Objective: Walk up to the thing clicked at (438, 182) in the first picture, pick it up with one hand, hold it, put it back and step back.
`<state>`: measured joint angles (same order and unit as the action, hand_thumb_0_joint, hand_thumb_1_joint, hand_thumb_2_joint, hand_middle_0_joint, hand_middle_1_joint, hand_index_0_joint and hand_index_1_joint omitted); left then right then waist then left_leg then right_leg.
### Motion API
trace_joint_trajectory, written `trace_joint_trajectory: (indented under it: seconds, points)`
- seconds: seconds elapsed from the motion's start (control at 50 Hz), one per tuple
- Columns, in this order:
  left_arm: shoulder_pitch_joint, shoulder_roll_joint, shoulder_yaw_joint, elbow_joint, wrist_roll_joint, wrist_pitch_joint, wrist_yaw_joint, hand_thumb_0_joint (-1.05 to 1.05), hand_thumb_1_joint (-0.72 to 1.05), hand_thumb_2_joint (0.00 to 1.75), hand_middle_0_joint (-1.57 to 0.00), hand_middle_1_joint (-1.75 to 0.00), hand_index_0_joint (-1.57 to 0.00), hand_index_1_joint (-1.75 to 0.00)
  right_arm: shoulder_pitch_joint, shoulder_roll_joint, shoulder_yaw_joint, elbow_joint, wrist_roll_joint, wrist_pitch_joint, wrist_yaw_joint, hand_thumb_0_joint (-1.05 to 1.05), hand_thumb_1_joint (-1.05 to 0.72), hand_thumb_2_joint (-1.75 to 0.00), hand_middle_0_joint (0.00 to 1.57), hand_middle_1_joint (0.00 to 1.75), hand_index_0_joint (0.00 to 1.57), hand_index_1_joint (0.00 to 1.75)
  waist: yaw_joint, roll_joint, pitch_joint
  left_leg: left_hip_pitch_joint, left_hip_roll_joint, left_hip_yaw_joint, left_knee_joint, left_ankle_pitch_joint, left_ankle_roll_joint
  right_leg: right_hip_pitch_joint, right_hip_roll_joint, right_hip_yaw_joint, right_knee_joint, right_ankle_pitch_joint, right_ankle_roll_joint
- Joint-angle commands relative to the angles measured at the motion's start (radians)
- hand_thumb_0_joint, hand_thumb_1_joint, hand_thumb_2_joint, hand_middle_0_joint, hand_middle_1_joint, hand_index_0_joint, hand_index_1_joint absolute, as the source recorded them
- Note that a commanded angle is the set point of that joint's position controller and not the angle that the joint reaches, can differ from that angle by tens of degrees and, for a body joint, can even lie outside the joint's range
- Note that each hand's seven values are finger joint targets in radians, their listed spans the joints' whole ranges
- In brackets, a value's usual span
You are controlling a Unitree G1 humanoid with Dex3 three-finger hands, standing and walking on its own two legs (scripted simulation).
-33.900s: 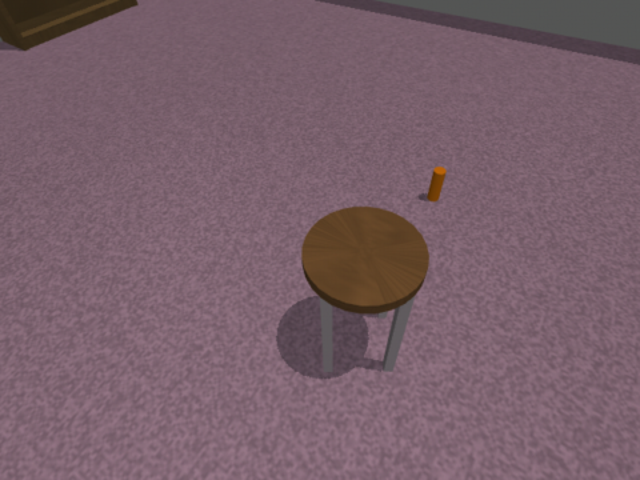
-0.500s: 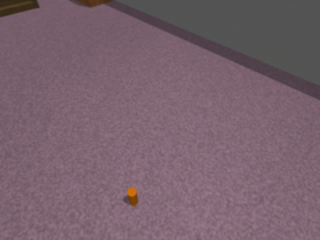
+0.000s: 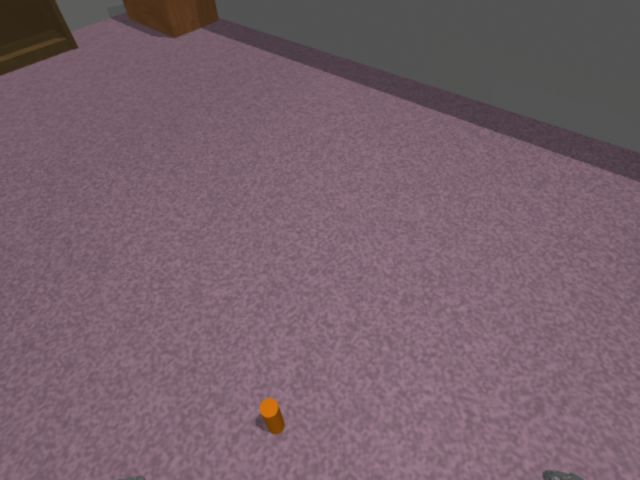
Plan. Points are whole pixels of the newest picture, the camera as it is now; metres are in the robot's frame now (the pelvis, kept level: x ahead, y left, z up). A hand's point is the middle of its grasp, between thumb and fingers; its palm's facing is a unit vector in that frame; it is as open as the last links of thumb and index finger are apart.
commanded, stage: walk up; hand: left
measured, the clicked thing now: (272, 417) +0.41 +0.19 -0.69
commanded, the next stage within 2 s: stand in 0.90 s
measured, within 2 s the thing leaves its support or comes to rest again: neither
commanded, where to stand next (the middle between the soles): +0.08 -0.03 m, yaw +2 degrees
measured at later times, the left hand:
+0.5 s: hand out of the picture +0.10 +0.25 -0.15, palm faces -0.03 -0.94 -0.33, open 7.3 cm
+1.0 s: hand out of the picture +0.10 +0.26 -0.15, palm faces -0.03 -0.94 -0.34, open 7.3 cm
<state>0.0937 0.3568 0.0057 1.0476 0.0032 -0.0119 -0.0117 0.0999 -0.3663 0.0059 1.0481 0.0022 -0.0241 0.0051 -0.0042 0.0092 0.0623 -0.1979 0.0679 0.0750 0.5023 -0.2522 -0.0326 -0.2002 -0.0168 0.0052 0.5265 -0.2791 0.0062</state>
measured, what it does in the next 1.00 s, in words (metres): stands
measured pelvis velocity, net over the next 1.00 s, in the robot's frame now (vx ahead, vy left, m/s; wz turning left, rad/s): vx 0.01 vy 0.01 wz -0.01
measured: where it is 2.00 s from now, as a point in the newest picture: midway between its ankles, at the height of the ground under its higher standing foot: outside the picture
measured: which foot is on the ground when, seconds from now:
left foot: down 0.00-1.00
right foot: down 0.00-1.00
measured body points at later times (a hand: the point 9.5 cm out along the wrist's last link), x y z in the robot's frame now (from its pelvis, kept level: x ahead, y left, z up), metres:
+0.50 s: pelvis +0.01 +0.00 +0.01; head +0.02 +0.00 +0.46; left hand +0.10 +0.30 -0.12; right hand +0.07 -0.31 -0.12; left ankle +0.01 +0.14 -0.74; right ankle +0.01 -0.12 -0.74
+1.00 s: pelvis +0.01 +0.01 +0.01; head +0.02 +0.01 +0.46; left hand +0.10 +0.31 -0.12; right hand +0.09 -0.30 -0.12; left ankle +0.01 +0.14 -0.74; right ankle +0.01 -0.12 -0.74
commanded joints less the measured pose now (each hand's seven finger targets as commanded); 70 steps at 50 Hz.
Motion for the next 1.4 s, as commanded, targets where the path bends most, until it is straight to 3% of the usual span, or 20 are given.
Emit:
trace_joint_trajectory:
  seconds: [0.0, 0.12, 0.2, 0.56, 0.8, 0.86, 0.9, 1.02, 1.38]
  points:
    - [-0.06, 0.219, 0.046, -0.028, -0.005, -0.018, 0.012, 0.0, 0.9, 0.9, -0.2, -0.3, -0.2, -0.3, -0.034, -0.21, -0.049, -0.017, -0.005, -0.023, -0.009, 0.0, -0.9, -0.9, 0.2, 0.3, 0.2, 0.3, -0.003, -0.053, -0.085, 0.082, 0.069, -0.074, -0.126, 0.16, 0.048, 0.008, -0.113, 0.113, -0.175, 0.216, -0.048]
    - [-0.075, 0.211, 0.046, 0.005, -0.003, -0.014, 0.01, 0.0, 0.9, 0.9, -0.2, -0.3, -0.2, -0.3, -0.055, -0.208, -0.046, 0.015, -0.009, -0.023, -0.008, 0.0, -0.9, -0.9, 0.2, 0.3, 0.2, 0.3, 0.004, -0.026, -0.093, 0.111, 0.077, -0.074, -0.183, 0.158, 0.042, 0.042, -0.106, 0.1, -0.222, 0.202, -0.038]
    - [-0.081, 0.208, 0.05, 0.017, -0.001, -0.014, 0.01, 0.0, 0.9, 0.9, -0.2, -0.3, -0.2, -0.3, -0.048, -0.207, -0.047, 0.027, -0.009, -0.023, -0.01, 0.0, -0.9, -0.9, 0.2, 0.3, 0.2, 0.3, 0.0, -0.019, -0.121, 0.129, 0.082, -0.068, -0.188, 0.189, 0.041, 0.072, -0.106, 0.094, -0.225, 0.248, -0.036]
    - [-0.073, 0.197, 0.049, 0.043, 0.004, -0.006, 0.009, 0.0, 0.9, 0.9, -0.2, -0.3, -0.2, -0.3, -0.046, -0.208, -0.054, 0.038, -0.01, -0.019, -0.012, 0.0, -0.9, -0.9, 0.2, 0.3, 0.2, 0.3, -0.007, 0.002, -0.083, 0.129, 0.09, -0.075, -0.229, 0.143, 0.042, 0.044, -0.093, 0.088, -0.244, 0.205, -0.03]
    - [-0.046, 0.192, 0.046, 0.041, 0.007, -0.009, 0.012, 0.0, 0.9, 0.9, -0.2, -0.3, -0.2, -0.3, -0.062, -0.201, -0.06, 0.031, -0.009, -0.015, -0.011, 0.0, -0.9, -0.9, 0.2, 0.3, 0.2, 0.3, -0.005, -0.009, -0.098, 0.167, 0.09, -0.07, -0.224, 0.178, 0.043, 0.04, -0.094, 0.085, -0.248, 0.248, -0.023]
    - [-0.044, 0.192, 0.046, 0.037, 0.008, -0.011, 0.014, 0.0, 0.9, 0.9, -0.2, -0.3, -0.2, -0.3, -0.055, -0.199, -0.06, 0.031, -0.01, -0.015, -0.011, 0.0, -0.9, -0.9, 0.2, 0.3, 0.2, 0.3, -0.007, -0.016, -0.11, 0.17, 0.09, -0.065, -0.222, 0.201, 0.045, 0.061, -0.099, 0.085, -0.246, 0.283, -0.022]
    - [-0.045, 0.21, 0.043, 0.03, 0.005, -0.021, 0.018, 0.0, 0.9, 0.9, -0.2, -0.3, -0.2, -0.3, -0.062, -0.191, -0.056, 0.031, -0.014, -0.009, -0.011, 0.0, -0.9, -0.9, 0.2, 0.3, 0.2, 0.3, -0.008, -0.002, -0.099, 0.162, 0.095, -0.07, -0.219, 0.273, 0.038, 0.073, -0.113, 0.083, -0.238, 0.358, -0.019]
    - [-0.034, 0.203, 0.035, 0.026, 0.004, -0.023, 0.02, 0.0, 0.9, 0.9, -0.2, -0.3, -0.2, -0.3, -0.066, -0.2, -0.056, 0.035, -0.011, -0.004, -0.008, 0.0, -0.9, -0.9, 0.2, 0.3, 0.2, 0.3, -0.002, 0.003, -0.132, 0.187, 0.097, -0.07, -0.213, 0.282, 0.041, 0.095, -0.119, 0.08, -0.243, 0.36, -0.017]
    - [-0.039, 0.218, 0.031, 0.018, 0.005, -0.02, 0.02, 0.0, 0.9, 0.9, -0.2, -0.3, -0.2, -0.3, -0.049, -0.193, -0.053, 0.04, -0.015, 0.001, -0.003, 0.0, -0.9, -0.9, 0.2, 0.3, 0.2, 0.3, -0.005, -0.017, -0.069, 0.14, 0.088, -0.083, -0.246, 0.138, 0.039, 0.053, -0.113, 0.081, -0.274, 0.19, -0.018]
